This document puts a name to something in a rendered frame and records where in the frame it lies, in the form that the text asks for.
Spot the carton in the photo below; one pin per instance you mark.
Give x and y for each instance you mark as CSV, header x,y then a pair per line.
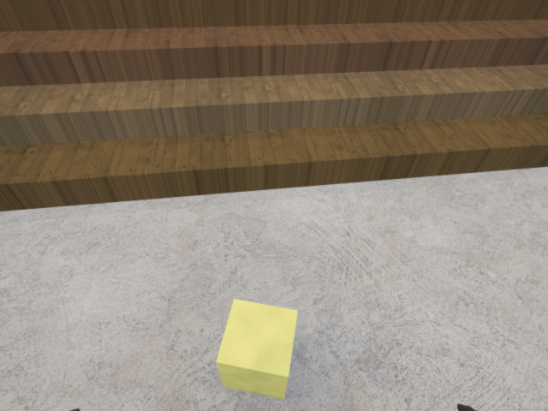
x,y
256,349

